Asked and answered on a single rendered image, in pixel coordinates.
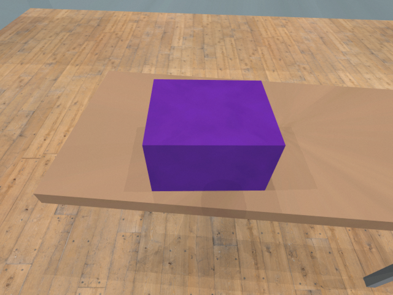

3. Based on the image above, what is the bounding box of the table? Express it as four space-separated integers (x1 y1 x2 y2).
33 71 393 288

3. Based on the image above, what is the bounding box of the carton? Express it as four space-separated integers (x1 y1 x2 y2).
142 79 286 191

